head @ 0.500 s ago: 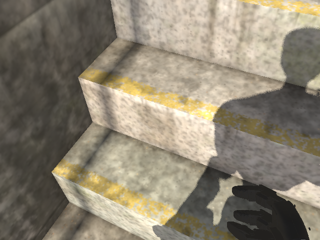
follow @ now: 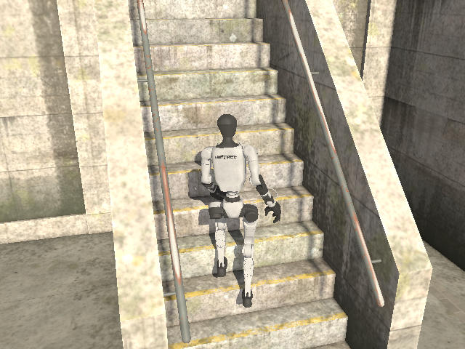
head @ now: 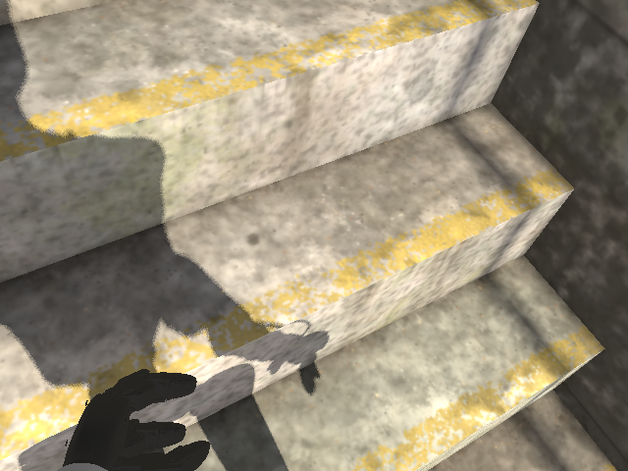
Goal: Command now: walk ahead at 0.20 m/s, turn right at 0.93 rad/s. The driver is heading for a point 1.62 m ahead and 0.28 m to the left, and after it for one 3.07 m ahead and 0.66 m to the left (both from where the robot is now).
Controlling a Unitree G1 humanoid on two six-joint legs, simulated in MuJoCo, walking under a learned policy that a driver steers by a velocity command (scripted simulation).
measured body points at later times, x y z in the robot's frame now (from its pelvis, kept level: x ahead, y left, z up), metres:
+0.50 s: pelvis +0.09 +0.08 +0.05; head +0.12 +0.14 +0.50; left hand +0.30 +0.27 -0.09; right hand +0.08 -0.19 -0.02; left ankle +0.09 +0.24 -0.34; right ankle +0.02 -0.06 -0.68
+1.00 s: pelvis +0.10 +0.15 +0.23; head +0.12 +0.19 +0.67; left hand +0.32 +0.42 +0.16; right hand +0.17 -0.07 +0.11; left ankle +0.19 +0.29 -0.46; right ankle +0.16 -0.02 -0.32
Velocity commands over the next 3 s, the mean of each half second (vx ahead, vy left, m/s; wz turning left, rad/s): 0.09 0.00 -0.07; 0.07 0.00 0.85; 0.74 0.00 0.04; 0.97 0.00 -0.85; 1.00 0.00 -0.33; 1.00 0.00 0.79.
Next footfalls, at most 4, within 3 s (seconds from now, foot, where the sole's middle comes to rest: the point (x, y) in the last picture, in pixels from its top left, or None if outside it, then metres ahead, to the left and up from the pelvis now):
0.08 left None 0.01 0.07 -0.72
0.36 right None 0.06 -0.07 -0.72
0.60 left None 0.23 0.29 -0.50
1.20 right None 0.24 0.01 -0.49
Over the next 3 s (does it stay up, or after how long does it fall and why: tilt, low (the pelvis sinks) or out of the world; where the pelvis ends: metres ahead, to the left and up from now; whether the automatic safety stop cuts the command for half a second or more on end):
stays up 0.20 -0.35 0.17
